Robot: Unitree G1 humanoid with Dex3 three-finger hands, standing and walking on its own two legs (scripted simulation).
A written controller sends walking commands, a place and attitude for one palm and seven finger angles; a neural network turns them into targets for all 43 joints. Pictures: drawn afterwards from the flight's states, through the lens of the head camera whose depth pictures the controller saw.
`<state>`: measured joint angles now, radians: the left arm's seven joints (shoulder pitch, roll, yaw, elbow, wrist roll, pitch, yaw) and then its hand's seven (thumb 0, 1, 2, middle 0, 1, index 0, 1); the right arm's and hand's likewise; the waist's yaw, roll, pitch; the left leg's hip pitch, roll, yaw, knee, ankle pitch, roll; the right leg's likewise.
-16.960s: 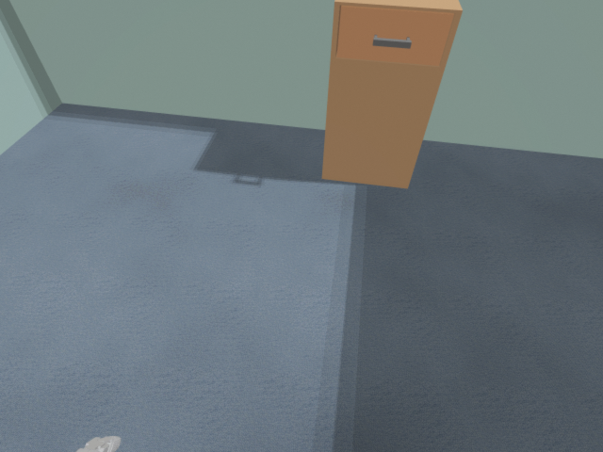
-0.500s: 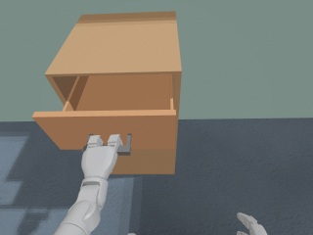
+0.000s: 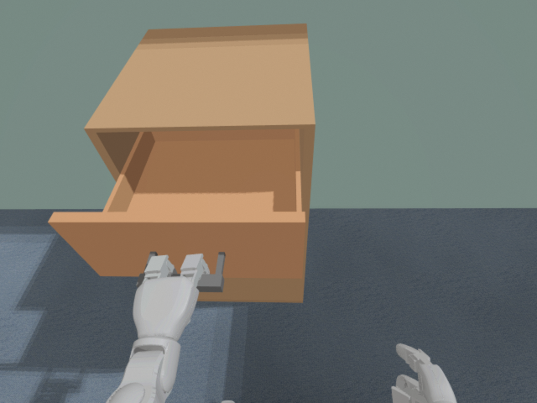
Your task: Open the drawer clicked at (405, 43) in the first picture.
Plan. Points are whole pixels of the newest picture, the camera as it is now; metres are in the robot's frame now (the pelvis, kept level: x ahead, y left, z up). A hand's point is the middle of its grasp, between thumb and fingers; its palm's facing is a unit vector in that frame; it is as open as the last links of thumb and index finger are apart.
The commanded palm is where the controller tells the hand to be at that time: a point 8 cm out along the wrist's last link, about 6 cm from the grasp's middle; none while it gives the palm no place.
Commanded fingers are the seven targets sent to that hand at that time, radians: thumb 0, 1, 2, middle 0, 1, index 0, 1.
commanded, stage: pull the drawer open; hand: left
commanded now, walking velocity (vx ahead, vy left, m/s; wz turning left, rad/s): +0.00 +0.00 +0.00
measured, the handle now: (183, 270) +0.33 +0.17 +0.00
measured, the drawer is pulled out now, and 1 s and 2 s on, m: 0.21 0.30 0.30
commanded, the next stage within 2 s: open the thumb to release the handle in 0.90 s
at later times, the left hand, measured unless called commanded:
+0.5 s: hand (173, 354) +0.20 +0.16 -0.02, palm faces +0.02 -0.15 -0.99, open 6.0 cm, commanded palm +0.16 +0.17 +0.03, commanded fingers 0.00 0.90 0.90 -0.40 -1.35 -0.40 -1.35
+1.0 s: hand (169, 373) +0.18 +0.16 -0.02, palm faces +0.00 -0.17 -0.99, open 6.0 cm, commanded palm +0.15 +0.17 +0.03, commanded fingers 0.00 0.83 0.87 -0.40 -1.34 -0.40 -1.34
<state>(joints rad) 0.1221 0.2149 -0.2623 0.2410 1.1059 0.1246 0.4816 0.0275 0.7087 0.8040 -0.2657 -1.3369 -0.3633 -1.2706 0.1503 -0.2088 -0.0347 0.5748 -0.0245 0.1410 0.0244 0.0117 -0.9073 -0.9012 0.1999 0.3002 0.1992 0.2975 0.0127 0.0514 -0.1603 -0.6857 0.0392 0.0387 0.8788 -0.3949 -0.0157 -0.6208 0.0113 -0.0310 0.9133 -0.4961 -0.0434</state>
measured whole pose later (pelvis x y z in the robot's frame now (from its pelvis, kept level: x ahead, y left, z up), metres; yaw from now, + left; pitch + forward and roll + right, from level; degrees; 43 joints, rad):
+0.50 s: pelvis +0.00 +0.00 -0.01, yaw +0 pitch +12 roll +1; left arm 0.40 0.24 -0.26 0.00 1.13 0.07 0.52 0.04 0.70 0.81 -0.26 -1.34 -0.37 -1.28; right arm 0.12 -0.21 -0.02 0.52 -0.04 0.13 0.06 0.01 -0.91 -0.90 0.20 0.30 0.20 0.30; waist 0.04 0.05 -0.17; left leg -0.73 0.04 0.04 0.95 -0.43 -0.02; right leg -0.67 0.01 -0.03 0.99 -0.53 -0.05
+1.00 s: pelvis -0.01 -0.01 -0.02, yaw -1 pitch +13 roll +2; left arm 0.54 0.26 -0.20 -0.11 1.10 0.01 0.51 0.04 0.71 0.77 -0.25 -1.34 -0.37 -1.27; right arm 0.15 -0.21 -0.01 0.47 -0.05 0.11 0.08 0.01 -0.91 -0.90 0.20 0.30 0.20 0.30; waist 0.03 0.05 -0.18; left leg -0.77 0.05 0.04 0.99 -0.44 -0.03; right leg -0.73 0.02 -0.02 1.05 -0.55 -0.07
